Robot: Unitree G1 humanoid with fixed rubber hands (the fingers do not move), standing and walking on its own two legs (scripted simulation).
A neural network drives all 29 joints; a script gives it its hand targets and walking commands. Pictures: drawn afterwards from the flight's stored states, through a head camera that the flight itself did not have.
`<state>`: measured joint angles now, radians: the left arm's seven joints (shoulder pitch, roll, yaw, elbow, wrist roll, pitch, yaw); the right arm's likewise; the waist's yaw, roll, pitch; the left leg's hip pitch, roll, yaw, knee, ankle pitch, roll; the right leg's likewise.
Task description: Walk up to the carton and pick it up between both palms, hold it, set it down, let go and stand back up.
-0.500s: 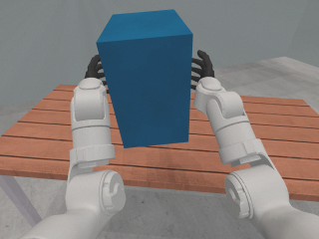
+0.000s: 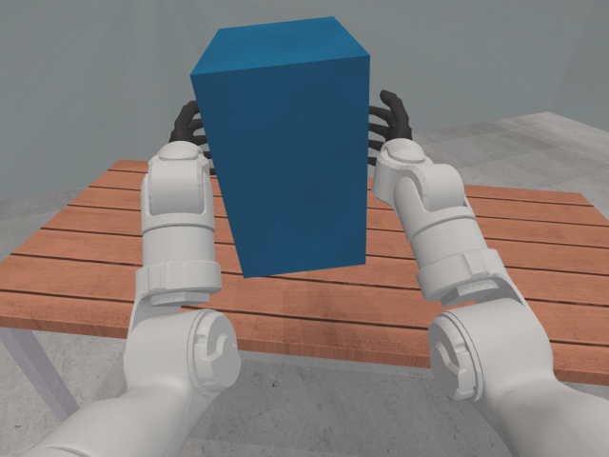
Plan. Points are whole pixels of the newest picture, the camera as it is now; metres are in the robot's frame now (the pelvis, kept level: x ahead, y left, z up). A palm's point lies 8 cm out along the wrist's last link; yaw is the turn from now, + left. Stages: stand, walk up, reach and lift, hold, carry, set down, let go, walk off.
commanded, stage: hold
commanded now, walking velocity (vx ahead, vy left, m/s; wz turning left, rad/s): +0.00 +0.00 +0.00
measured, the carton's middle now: (290, 142) +0.45 +0.00 +0.27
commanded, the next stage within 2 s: none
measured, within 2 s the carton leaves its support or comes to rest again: neither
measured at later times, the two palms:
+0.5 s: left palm (192, 156) +0.39 +0.13 +0.27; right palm (394, 151) +0.37 -0.12 +0.28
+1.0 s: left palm (188, 165) +0.37 +0.13 +0.27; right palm (393, 163) +0.36 -0.12 +0.27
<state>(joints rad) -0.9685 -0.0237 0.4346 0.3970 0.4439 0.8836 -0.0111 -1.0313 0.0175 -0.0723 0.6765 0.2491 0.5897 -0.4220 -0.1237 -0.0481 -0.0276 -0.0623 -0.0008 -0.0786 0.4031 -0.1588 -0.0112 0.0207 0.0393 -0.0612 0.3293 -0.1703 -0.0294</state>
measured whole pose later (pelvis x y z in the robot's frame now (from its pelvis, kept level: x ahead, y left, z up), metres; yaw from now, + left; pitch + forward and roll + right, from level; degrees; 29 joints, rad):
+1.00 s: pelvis +0.01 +0.00 +0.00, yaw +0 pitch -13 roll -1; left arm -0.87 -0.05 0.39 0.22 0.46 0.96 -0.03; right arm -0.93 0.03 -0.01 0.52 0.30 0.63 -0.46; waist -0.14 -0.04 0.02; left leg 0.00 0.00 -0.07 0.42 -0.19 -0.01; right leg 0.09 0.04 -0.06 0.33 -0.20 -0.03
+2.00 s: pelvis +0.01 +0.00 +0.00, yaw +1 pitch -10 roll -1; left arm -0.94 -0.03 0.42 0.35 0.43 0.90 -0.01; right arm -1.01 0.01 -0.03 0.63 0.28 0.58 -0.45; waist -0.15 -0.05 -0.03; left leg -0.06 0.00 -0.08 0.41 -0.17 -0.01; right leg 0.03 0.04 -0.07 0.33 -0.19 -0.03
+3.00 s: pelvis +0.01 +0.00 +0.00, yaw +1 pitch -15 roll +0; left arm -0.99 -0.04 0.49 0.48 0.57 0.72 -0.11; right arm -1.01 0.11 -0.30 0.80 0.01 0.21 -0.29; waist -0.14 -0.11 0.06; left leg 0.06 -0.01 -0.06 0.34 -0.15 0.00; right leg 0.14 0.02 -0.07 0.30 -0.19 -0.03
